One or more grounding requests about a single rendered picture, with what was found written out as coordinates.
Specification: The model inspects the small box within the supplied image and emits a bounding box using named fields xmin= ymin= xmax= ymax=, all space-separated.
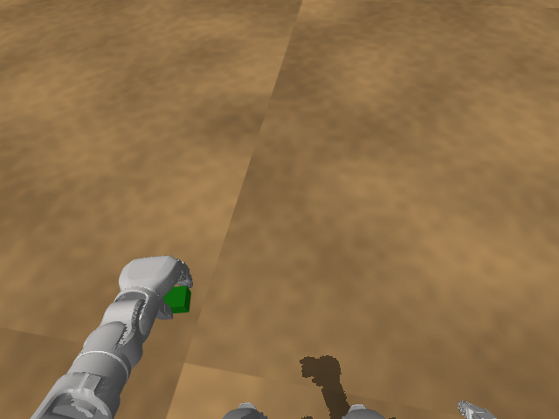
xmin=164 ymin=286 xmax=191 ymax=313

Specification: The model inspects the left robot hand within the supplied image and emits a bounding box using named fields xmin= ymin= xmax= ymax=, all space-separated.
xmin=119 ymin=256 xmax=193 ymax=319

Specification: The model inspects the right robot hand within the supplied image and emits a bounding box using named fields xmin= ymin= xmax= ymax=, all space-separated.
xmin=458 ymin=401 xmax=497 ymax=419

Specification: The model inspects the left robot arm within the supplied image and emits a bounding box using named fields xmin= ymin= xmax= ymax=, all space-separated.
xmin=30 ymin=286 xmax=160 ymax=419

